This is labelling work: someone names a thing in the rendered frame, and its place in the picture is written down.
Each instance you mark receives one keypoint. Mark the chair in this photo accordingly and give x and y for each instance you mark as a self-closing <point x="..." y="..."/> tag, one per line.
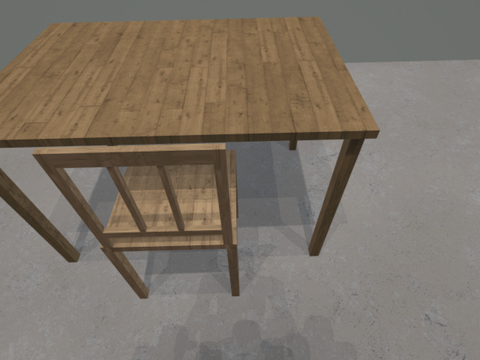
<point x="172" y="197"/>

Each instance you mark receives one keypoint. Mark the table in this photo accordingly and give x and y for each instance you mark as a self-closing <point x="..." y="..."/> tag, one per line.
<point x="181" y="81"/>

